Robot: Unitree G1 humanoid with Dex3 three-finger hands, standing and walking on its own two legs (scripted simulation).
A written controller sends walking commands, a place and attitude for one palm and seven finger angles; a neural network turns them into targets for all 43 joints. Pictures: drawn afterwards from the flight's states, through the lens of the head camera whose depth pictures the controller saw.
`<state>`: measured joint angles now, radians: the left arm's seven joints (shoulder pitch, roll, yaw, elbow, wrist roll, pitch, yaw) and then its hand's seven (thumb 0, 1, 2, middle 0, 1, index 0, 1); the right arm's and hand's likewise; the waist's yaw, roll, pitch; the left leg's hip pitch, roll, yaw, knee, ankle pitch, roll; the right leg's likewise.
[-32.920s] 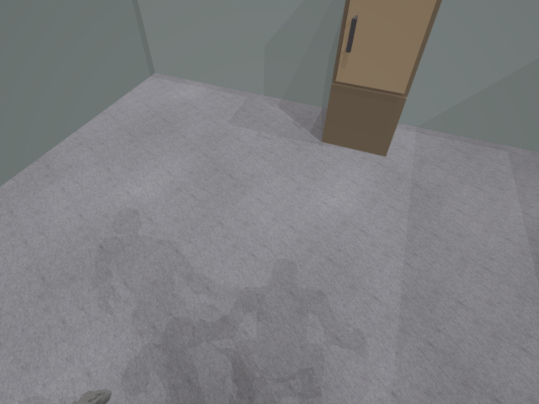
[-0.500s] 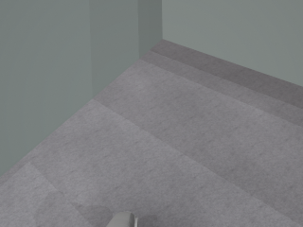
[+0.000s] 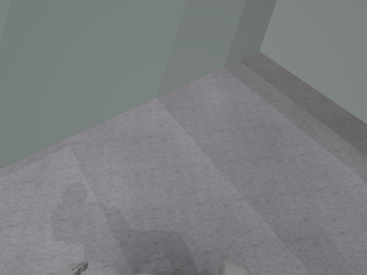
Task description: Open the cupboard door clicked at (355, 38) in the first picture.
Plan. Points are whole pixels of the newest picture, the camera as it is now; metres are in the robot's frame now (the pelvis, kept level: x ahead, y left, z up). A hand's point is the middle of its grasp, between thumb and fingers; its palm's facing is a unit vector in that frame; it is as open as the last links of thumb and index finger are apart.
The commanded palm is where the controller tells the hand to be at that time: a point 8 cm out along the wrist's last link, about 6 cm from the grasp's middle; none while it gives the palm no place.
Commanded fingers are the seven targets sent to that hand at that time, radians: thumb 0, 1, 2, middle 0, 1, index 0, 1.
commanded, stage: turn to face it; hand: left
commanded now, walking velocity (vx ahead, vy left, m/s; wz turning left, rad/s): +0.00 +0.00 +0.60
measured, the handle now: out of the picture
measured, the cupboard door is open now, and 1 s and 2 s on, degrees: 48 48 48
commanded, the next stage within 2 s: none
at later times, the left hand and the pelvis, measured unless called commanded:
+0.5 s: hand out of the picture +0.00 +0.17 -0.17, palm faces +0.35 -0.91 -0.23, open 7.3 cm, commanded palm none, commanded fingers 0.00 0.90 0.90 -0.20 -0.30 -0.20 -0.30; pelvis +0.01 -0.04 -0.01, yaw +20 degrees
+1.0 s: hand out of the picture +0.02 +0.17 -0.15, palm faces +0.55 -0.78 -0.29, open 7.4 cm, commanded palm none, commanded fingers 0.00 0.90 0.90 -0.20 -0.30 -0.20 -0.30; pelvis +0.03 -0.07 -0.01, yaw +35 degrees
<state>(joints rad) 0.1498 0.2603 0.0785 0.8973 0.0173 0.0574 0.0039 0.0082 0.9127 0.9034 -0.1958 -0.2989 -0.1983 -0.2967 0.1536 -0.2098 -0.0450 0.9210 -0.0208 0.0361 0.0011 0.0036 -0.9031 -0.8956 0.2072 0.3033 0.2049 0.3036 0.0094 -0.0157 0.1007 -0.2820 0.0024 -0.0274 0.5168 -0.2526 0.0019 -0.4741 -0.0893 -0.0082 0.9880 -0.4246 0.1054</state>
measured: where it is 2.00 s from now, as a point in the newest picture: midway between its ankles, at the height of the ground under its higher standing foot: outside the picture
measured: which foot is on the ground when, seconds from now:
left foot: down 0.00-0.12, up 0.14-0.50, down 0.52-0.94, up 0.96-1.00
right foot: up 0.00-0.10, down 0.12-0.52, up 0.54-0.92, down 0.94-1.00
